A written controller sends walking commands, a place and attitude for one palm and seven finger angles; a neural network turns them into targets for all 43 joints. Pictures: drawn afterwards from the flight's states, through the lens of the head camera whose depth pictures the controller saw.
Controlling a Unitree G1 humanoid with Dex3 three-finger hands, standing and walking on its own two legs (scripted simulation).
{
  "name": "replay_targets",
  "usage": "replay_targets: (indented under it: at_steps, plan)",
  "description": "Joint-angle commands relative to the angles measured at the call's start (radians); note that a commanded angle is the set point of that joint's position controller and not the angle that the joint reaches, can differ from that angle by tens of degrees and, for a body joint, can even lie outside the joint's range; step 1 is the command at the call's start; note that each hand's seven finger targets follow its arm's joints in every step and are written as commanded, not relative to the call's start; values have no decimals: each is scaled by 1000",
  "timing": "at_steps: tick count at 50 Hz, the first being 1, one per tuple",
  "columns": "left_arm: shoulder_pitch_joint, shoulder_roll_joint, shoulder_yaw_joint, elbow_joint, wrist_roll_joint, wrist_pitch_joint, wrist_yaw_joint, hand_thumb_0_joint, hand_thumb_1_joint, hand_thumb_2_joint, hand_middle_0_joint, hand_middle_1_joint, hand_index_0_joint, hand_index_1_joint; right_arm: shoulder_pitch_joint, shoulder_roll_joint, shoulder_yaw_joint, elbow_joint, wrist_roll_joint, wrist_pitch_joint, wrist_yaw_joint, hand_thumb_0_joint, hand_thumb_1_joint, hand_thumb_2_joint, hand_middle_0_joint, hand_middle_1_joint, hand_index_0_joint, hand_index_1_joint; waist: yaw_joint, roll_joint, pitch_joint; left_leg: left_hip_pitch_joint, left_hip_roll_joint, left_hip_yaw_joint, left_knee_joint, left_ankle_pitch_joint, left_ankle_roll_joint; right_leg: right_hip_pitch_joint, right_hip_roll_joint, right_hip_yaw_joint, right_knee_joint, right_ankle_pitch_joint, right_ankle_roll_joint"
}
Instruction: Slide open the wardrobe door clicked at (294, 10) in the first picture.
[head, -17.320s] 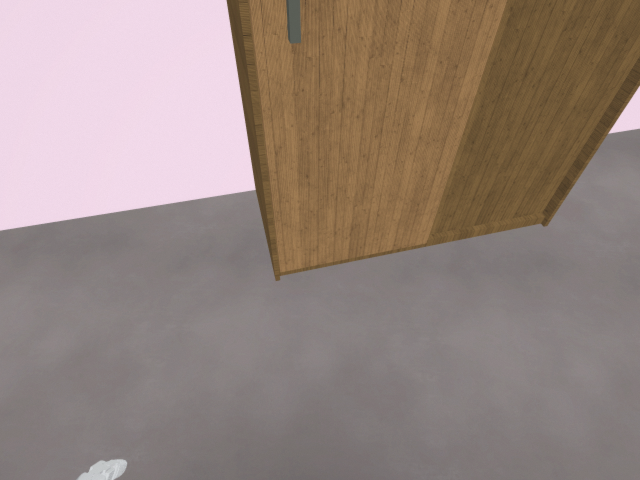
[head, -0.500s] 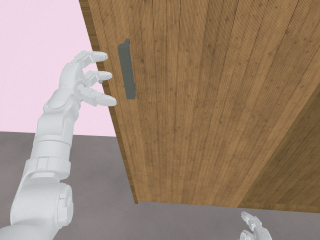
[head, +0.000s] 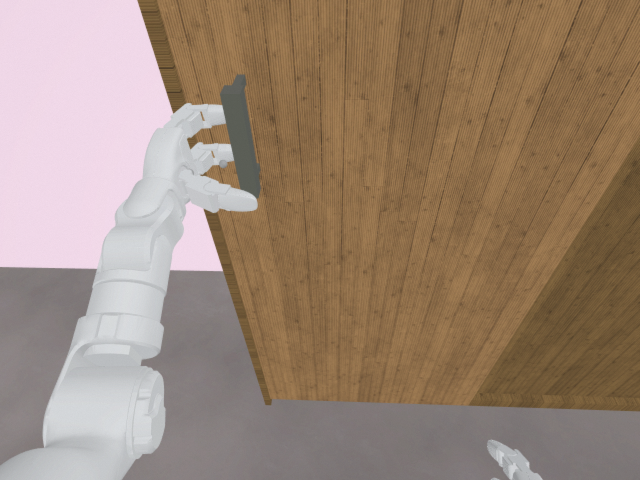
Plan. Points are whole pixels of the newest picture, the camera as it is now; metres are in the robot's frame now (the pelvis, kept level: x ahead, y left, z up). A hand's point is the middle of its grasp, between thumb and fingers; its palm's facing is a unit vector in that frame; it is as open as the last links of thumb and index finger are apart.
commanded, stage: feel for the door with the fingertips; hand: left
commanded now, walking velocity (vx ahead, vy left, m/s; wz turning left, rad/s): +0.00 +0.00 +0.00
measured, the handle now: (245, 138) +0.49 +0.12 +0.21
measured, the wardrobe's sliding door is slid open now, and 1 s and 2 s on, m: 0.00 0.00 0.00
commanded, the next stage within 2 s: slide the fingers in behind the handle in 0.44 s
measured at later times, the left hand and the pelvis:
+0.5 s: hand (223, 154) +0.44 +0.14 +0.21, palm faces +0.01 -1.00 +0.00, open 13.8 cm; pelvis +0.01 -0.01 +0.00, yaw +1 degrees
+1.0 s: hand (230, 159) +0.43 +0.13 +0.21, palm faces -0.01 -1.00 +0.01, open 14.0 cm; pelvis +0.00 +0.00 +0.00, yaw +0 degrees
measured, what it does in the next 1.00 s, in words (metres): stands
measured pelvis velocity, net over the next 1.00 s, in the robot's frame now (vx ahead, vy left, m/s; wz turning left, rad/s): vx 0.00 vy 0.00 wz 0.00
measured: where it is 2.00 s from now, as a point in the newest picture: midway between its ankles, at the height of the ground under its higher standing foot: outside the picture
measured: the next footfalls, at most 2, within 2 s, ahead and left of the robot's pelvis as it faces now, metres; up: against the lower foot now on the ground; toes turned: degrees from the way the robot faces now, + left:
none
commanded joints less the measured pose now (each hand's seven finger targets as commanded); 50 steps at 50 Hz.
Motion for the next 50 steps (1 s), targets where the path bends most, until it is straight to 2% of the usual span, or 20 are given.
replay_targets:
  at_steps: [1, 2, 5, 12, 16, 17, 19, 20, 23, 26, 28, 29, 30, 33, 37, 40, 44, 48, 49, 50]
  plan:
    - [-519, 208, 53, -244, 3, -73, 22, 0, -500, 300, -300, -1200, -300, -1200, -92, -112, -42, -150, -4, -38, -11, 0, -900, -900, 200, 300, 200, 300, 10, -62, -288, 160, -2, -57, -16, 229, 31, 27, 10, 26, -47, 289, -7]
    - [-528, 223, 66, -255, 8, -75, 26, 0, -500, 300, -300, -1200, -300, -1200, -91, -109, -43, -152, -7, -36, -12, 0, -900, -900, 200, 300, 200, 300, 12, -47, -306, 168, -4, -54, -13, 242, 32, 36, 10, 29, -43, 307, -7]
    - [-510, 229, 73, -228, 6, -78, 23, 0, -500, 300, -300, -1200, -300, -1200, -90, -111, -41, -153, -8, -26, -13, 0, -900, -900, 200, 300, 200, 300, 14, -81, -296, 156, -3, -54, -15, 248, 34, 49, 10, 26, -44, 322, -6]
    - [-545, 178, 18, -153, 4, -65, -2, 0, -500, 300, -300, -1200, -300, -1200, -81, -110, -41, -144, -2, -13, -19, 0, -900, -900, 200, 300, 200, 300, -12, -75, -257, 155, -5, -50, -5, 232, 36, 8, 11, 27, -50, 324, -3]
    - [-589, 205, 39, -162, 2, -86, -5, 0, -500, 300, -300, -1200, -300, -1200, -69, -112, -45, -143, -6, -16, -19, 0, -900, -900, 200, 300, 200, 300, -9, -61, -309, 170, -10, -54, 3, 260, 37, 30, 9, 30, -41, 354, -6]
    - [-586, 181, 20, -154, 1, -88, -8, 0, -500, 300, -300, -1200, -300, -1200, -69, -109, -43, -142, -5, -16, -18, 0, -900, -900, 200, 300, 200, 300, -10, -52, -299, 166, -11, -54, 4, 264, 36, 24, 10, 28, -38, 357, -7]
    - [-580, 193, 31, -129, 1, -98, -8, 0, -500, 300, -300, -1200, -300, -1200, -58, -117, -49, -137, -6, -15, -17, 0, -900, -900, 200, 300, 200, 300, -9, -81, -298, 164, -10, -56, 6, 267, 38, 23, 13, 23, -40, 356, -5]
    - [-608, 183, 14, -135, 0, -100, -10, 0, -500, 300, -300, -1200, -300, -1200, -61, -116, -47, -137, -4, -16, -18, 0, -900, -900, 200, 300, 200, 300, -16, -57, -289, 161, -10, -53, 5, 258, 38, 16, 10, 27, -40, 350, -5]
    - [-651, 162, -7, -104, 7, -102, -6, 0, -500, 300, -300, -1200, -300, -1200, -47, -116, -49, -125, -4, -17, -20, 0, -900, -900, 200, 300, 200, 300, -31, -63, -279, 160, -10, -59, 6, 230, 37, -15, 12, 25, -43, 314, -4]
    - [-681, 175, 3, -90, 11, -112, -1, 0, -500, 300, -300, -1200, -300, -1200, -36, -118, -52, -114, -6, -23, -20, 0, -900, -900, 200, 300, 200, 300, -29, -48, -293, 168, -10, -64, 10, 238, 37, -19, 13, 24, -41, 311, -7]
    - [-692, 139, -29, -47, 12, -113, -3, 0, -500, 300, -300, -1200, -300, -1200, -30, -117, -50, -108, -5, -25, -19, 0, -900, -900, 200, 300, 200, 300, -37, -50, -272, 158, -10, -66, 10, 217, 36, -43, 14, 23, -43, 286, -6]
    - [-686, 151, -11, -34, 9, -119, 0, 0, -500, 300, -300, -1200, -300, -1200, -22, -120, -53, -104, -9, -28, -19, 0, -900, -900, 200, 300, 200, 300, -35, -78, -275, 159, -10, -68, 10, 218, 39, -38, 16, 18, -46, 283, -6]
    - [-694, 163, -6, -64, 10, -128, -1, 0, -500, 300, -300, -1200, -300, -1200, -25, -122, -53, -108, -8, -30, -17, 0, -900, -900, 200, 300, 200, 300, -28, -55, -304, 170, -10, -70, 10, 230, 37, -27, 14, 23, -39, 291, -9]
    - [-687, 115, -40, -58, 7, -136, -7, 0, -500, 300, -300, -1200, -300, -1200, -27, -114, -49, -108, -7, -36, -12, 0, -900, -900, 200, 300, 200, 300, -30, -49, -295, 174, -9, -72, 11, 224, 33, -40, 17, 18, -37, 283, -10]
    - [-637, 126, -19, -69, 1, -143, -6, 0, -500, 300, -300, -1200, -300, -1200, -37, -116, -48, -118, -7, -41, -9, 0, -900, -900, 200, 300, 200, 300, -15, -62, -298, 172, -6, -73, 5, 221, 34, -31, 18, 18, -37, 274, -12]
    - [-617, 218, 61, -64, 3, -143, 7, 0, -500, 300, -300, -1200, -300, -1200, -40, -121, -46, -123, -10, -37, -12, 0, -900, -900, 200, 300, 200, 300, 6, -92, -285, 129, -7, -70, -10, 186, 36, -1, 15, 22, -46, 246, -9]
    - [-549, 226, 75, -143, 19, -152, 22, 0, -500, 300, -300, -1200, -300, -1200, -60, -112, -46, -147, -13, -35, -5, 0, -900, -900, 200, 300, 200, 300, 26, -67, -325, 140, -7, -56, -7, 239, 37, 52, 12, 26, -37, 303, -11]
    - [-550, 164, 19, -193, 12, -122, 13, 0, -500, 300, -300, -1200, -300, -1200, -75, -107, -45, -155, -7, -31, -5, 0, -900, -900, 200, 300, 200, 300, 7, -73, -293, 150, -2, -53, -10, 229, 35, 23, 17, 23, -42, 306, -6]
    - [-535, 177, 30, -196, 12, -116, 14, 0, -500, 300, -300, -1200, -300, -1200, -77, -112, -49, -156, -7, -28, -7, 0, -900, -900, 200, 300, 200, 300, 11, -88, -299, 150, -3, -53, -10, 238, 36, 39, 17, 20, -43, 309, -7]
    - [-533, 178, 33, -216, 10, -106, 16, 0, -500, 300, -300, -1200, -300, -1200, -87, -109, -47, -161, -5, -27, -8, 0, -900, -900, 200, 300, 200, 300, 15, -56, -302, 158, -2, -51, -11, 235, 35, 31, 16, 23, -45, 304, -7]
